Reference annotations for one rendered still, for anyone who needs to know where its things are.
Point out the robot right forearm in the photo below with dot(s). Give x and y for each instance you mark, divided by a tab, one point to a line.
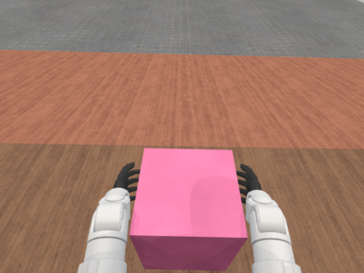
272	247

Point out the robot left hand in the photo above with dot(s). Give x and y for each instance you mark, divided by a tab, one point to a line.
123	181

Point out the robot left forearm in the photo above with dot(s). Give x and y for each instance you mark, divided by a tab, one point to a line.
107	239

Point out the carton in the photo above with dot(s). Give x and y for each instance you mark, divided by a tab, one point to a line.
188	212

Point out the robot right hand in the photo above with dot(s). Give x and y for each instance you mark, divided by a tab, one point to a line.
251	182

